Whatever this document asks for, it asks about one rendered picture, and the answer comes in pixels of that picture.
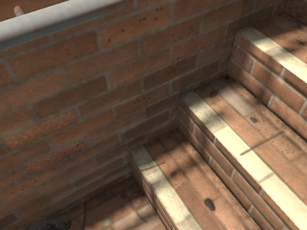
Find stairs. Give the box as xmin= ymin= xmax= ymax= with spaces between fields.
xmin=129 ymin=0 xmax=307 ymax=230

